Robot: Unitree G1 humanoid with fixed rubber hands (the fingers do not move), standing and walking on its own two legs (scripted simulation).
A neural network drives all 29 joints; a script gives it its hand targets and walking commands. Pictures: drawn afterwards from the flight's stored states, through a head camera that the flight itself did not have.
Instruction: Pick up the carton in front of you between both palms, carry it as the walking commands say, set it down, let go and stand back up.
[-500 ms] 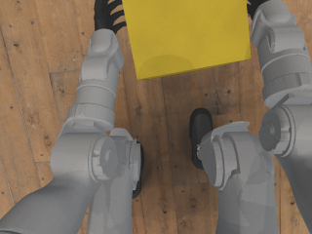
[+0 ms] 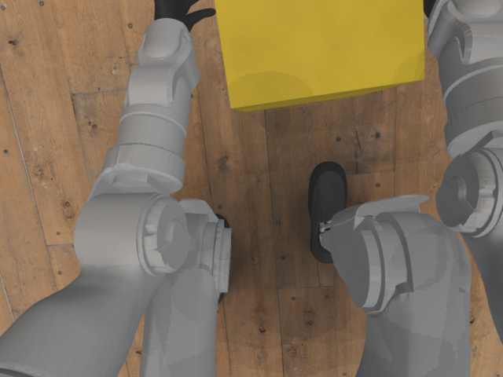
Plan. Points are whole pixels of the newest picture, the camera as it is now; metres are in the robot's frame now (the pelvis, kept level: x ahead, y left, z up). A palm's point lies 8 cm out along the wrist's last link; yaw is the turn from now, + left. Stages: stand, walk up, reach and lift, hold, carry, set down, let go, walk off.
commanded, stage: set down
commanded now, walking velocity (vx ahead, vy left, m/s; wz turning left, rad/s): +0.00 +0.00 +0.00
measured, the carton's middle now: (302, 28) +0.53 -0.11 -0.24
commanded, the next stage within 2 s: let go in 1.60 s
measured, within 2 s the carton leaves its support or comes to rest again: neither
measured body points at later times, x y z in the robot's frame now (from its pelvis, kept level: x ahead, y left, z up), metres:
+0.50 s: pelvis +0.00 +0.00 +0.00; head +0.38 -0.06 +0.23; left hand +0.55 +0.09 -0.19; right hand +0.52 -0.31 -0.20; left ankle +0.10 +0.12 -0.33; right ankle +0.17 -0.14 -0.33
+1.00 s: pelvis +0.02 +0.00 +0.09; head +0.34 -0.08 +0.39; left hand +0.57 +0.07 -0.03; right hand +0.54 -0.31 -0.04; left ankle +0.09 +0.12 -0.33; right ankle +0.17 -0.14 -0.33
